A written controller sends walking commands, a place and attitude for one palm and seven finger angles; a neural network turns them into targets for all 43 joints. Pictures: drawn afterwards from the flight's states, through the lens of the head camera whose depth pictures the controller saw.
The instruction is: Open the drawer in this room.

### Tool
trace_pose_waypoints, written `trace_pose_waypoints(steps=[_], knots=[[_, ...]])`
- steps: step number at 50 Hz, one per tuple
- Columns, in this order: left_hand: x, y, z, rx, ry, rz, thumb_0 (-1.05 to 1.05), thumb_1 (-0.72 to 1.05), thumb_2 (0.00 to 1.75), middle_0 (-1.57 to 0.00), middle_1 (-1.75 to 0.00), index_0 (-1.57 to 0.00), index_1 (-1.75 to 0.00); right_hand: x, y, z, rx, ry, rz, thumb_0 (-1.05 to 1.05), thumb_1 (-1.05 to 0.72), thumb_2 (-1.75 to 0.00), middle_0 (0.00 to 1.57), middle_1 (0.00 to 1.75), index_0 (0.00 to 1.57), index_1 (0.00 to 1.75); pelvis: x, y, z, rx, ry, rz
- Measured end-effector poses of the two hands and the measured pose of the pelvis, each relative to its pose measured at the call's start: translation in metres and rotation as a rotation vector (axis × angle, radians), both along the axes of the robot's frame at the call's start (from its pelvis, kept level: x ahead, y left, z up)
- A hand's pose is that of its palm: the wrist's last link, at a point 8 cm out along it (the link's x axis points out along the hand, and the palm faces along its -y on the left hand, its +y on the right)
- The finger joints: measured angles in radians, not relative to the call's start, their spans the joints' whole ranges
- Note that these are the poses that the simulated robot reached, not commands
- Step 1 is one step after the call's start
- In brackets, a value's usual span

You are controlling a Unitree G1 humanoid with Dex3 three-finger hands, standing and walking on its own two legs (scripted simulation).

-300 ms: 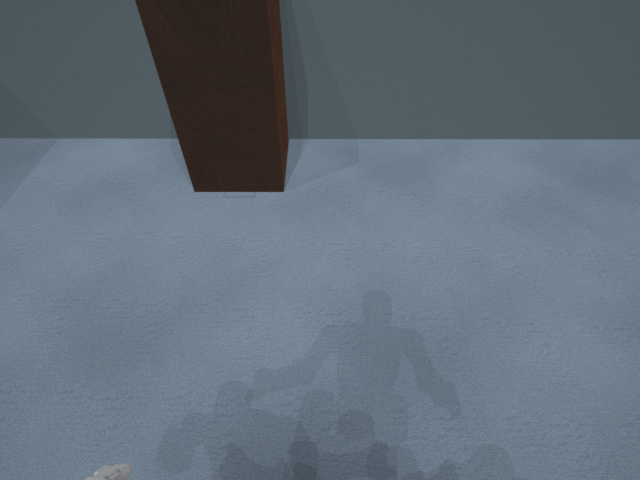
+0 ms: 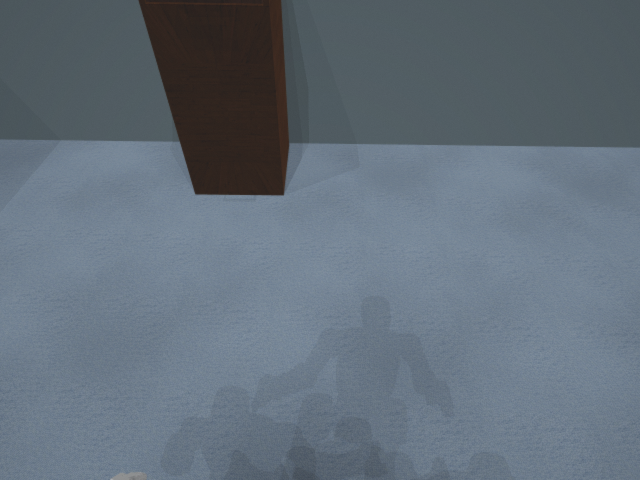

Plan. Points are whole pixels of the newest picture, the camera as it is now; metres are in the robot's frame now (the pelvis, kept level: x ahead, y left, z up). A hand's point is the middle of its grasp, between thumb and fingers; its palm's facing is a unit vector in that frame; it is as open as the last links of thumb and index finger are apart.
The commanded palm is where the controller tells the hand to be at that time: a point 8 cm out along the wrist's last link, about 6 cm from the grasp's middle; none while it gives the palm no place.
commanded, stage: stand and wait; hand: left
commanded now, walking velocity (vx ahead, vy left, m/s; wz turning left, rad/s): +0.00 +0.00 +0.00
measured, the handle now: out of the picture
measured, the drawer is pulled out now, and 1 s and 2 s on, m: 0.00 0.00 0.00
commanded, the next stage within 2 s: turn or walk to find it in 0.60 s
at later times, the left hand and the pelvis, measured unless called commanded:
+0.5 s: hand out of the picture +0.06 +0.25 -0.15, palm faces -0.02 -0.94 -0.33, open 7.4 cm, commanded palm none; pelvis -0.01 +0.00 +0.00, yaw +0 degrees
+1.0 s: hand out of the picture +0.03 +0.23 -0.18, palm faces +0.07 -0.97 -0.24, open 7.4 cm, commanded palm none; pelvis -0.02 +0.02 -0.01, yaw +5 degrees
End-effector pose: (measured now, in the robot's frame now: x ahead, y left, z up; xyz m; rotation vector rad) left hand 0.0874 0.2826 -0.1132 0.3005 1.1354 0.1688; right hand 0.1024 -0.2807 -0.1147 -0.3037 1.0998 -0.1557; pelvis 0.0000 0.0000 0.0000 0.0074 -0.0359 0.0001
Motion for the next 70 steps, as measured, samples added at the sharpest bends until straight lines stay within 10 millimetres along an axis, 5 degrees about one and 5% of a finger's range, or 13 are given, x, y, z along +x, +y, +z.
trace_pose_waypoints(steps=[19, 40, 50, 55, 70], knots=[[-0.038, 0.01, -0.004, 0.018, 0.099, 0.031, 0.01, 0.9, 0.9, -0.2, -0.3, -0.2, -0.3, -0.047, -0.014, -0.004, -0.023, 0.127, -0.046, 0.01, -0.91, -0.9, 0.2, 0.3, 0.2, 0.3, -0.008, -0.002, 0.003, -0.004, -0.004, -0.001], [-0.03, 0.006, -0.008, 0.001, 0.059, 0.053, 0.01, 0.9, 0.9, -0.2, -0.3, -0.2, -0.3, -0.041, 0.003, -0.009, -0.003, 0.129, -0.021, 0.01, -0.91, -0.9, 0.2, 0.3, 0.2, 0.3, -0.011, 0.004, 0.0, -0.007, 0.014, 0.033], [-0.067, -0.007, -0.039, -0.086, 0.106, 0.125, 0.01, 0.9, 0.9, -0.2, -0.3, -0.2, -0.3, -0.048, 0.053, -0.027, 0.059, 0.166, 0.014, 0.01, -0.91, -0.9, 0.2, 0.3, 0.2, 0.3, -0.017, 0.019, -0.014, -0.012, 0.023, 0.082], [-0.085, -0.013, -0.037, -0.091, 0.14, 0.16, 0.01, 0.91, 0.9, -0.2, -0.3, -0.2, -0.3, -0.057, 0.07, -0.028, 0.098, 0.175, 0.021, 0.01, -0.91, -0.9, 0.2, 0.3, 0.2, 0.3, -0.021, 0.016, -0.009, -0.002, 0.031, 0.094], [-0.144, -0.056, -0.033, -0.139, 0.209, 0.229, 0.01, 0.9, 0.9, -0.2, -0.3, -0.2, -0.3, -0.072, 0.051, -0.032, 0.094, 0.216, 0.017, 0.01, -0.91, -0.9, 0.2, 0.3, 0.2, 0.3, -0.023, 0.004, -0.004, -0.004, 0.009, 0.121]])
